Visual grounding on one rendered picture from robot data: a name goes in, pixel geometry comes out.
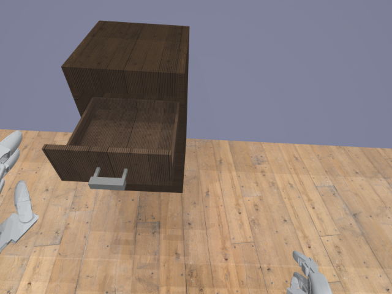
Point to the drawer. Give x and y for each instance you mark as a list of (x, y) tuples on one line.
[(114, 134)]

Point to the cabinet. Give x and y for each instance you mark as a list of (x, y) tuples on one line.
[(134, 61)]

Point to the handle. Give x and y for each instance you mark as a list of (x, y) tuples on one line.
[(96, 182)]

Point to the robot right hand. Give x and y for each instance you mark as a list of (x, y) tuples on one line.
[(316, 283)]

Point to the robot left hand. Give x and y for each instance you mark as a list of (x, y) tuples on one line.
[(16, 225)]

